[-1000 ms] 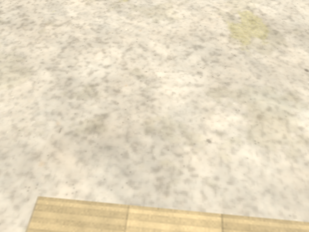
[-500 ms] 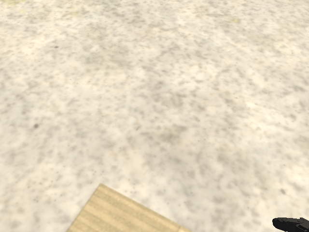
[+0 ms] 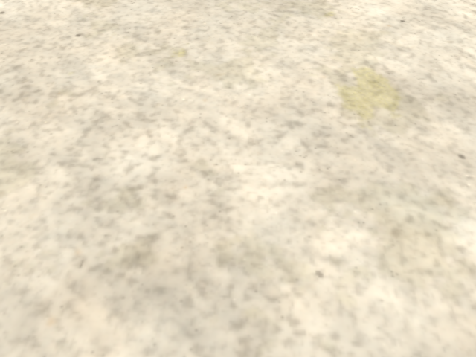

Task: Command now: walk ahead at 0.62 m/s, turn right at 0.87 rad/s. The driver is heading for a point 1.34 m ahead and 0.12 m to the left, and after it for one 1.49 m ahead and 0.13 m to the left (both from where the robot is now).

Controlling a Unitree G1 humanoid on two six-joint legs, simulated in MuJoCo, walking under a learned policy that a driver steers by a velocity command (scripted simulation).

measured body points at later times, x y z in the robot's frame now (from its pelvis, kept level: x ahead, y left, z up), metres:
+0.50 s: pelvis +0.30 -0.18 -0.01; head +0.31 -0.19 +0.44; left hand +0.38 +0.08 -0.12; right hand +0.32 -0.45 -0.14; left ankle +0.29 -0.01 -0.63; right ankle +0.23 -0.24 -0.74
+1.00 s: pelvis +0.73 -0.21 -0.02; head +0.75 -0.21 +0.43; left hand +0.93 +0.05 -0.05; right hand +0.77 -0.49 -0.15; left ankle +0.66 -0.21 -0.74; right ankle +0.90 -0.38 -0.67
